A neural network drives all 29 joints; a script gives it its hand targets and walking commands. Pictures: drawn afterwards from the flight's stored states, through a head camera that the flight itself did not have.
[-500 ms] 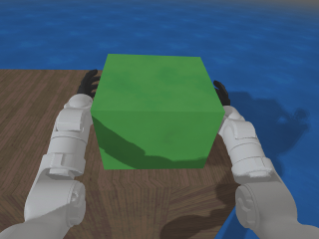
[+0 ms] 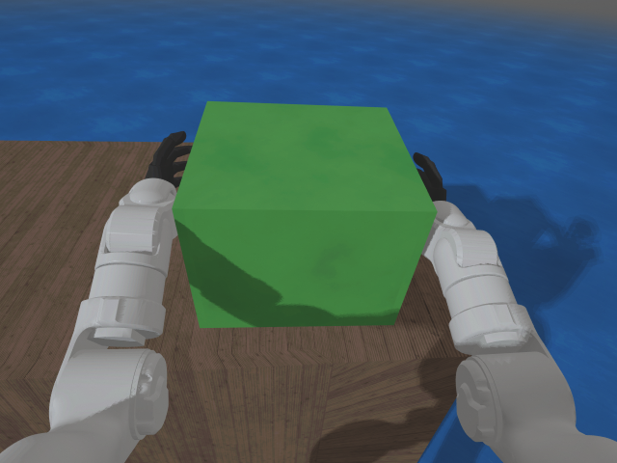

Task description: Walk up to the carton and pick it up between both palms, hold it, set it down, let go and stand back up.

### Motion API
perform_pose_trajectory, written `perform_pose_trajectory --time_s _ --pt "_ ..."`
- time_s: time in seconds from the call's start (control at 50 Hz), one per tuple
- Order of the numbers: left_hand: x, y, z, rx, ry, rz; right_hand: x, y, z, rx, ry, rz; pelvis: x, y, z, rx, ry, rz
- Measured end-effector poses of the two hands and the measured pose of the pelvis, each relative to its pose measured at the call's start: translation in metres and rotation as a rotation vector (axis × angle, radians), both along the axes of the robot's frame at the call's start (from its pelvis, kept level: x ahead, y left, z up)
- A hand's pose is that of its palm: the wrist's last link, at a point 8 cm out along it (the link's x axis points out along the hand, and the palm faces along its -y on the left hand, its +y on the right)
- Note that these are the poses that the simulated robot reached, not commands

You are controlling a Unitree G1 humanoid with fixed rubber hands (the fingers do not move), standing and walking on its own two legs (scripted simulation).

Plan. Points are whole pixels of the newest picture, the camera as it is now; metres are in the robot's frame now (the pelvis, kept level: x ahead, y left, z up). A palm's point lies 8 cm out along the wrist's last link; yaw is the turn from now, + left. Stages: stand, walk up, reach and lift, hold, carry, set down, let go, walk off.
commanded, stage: reach and lift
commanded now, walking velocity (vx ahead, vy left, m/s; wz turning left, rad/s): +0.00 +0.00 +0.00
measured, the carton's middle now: (298, 211) +0.39 +0.03 +0.18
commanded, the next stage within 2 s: hold in 0.14 s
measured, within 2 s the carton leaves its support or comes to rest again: neither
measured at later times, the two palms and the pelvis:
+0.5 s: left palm (158, 180) +0.37 +0.20 +0.23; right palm (432, 200) +0.38 -0.15 +0.21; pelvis +0.00 +0.00 +0.00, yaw +0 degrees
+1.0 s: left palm (152, 178) +0.36 +0.20 +0.24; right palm (436, 196) +0.37 -0.14 +0.22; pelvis +0.00 +0.00 +0.00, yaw +0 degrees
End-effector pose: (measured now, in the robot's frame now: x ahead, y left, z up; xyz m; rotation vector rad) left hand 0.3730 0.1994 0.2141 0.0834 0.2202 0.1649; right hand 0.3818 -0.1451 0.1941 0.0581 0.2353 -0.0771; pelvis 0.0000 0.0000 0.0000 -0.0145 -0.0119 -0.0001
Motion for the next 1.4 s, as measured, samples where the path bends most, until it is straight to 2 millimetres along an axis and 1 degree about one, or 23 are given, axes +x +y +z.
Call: perform_pose_trajectory --time_s 0.18,0.42,0.62,0.82,1.4 --pt "0.0 0.0 0.002 0.0 -0.001 0.0 0.0 0.0 0.002 0.0 -0.002 0.001 0.0 0.0 0.0 0.0 0.001 0.0" --pt "-0.003 0.0 0.012 0.003 -0.018 0.006 -0.001 0.0 0.011 0.014 -0.017 0.005 0.0 0.0 0.0 0.0 0.0 0.0" --pt "-0.011 0.0 0.029 0.006 -0.059 0.007 -0.006 -0.001 0.031 0.026 -0.058 0.006 -0.001 0.0 0.0 -0.001 -0.01 0.001" --pt "-0.018 0.001 0.026 0.0 -0.025 0.003 -0.013 0.0 0.029 0.02 -0.024 0.009 -0.004 0.001 0.0 -0.001 -0.02 0.001" --pt "-0.017 0.001 0.027 0.0 -0.028 0.004 -0.012 0.0 0.029 0.02 -0.026 0.01 -0.003 0.001 0.0 -0.001 -0.019 0.001"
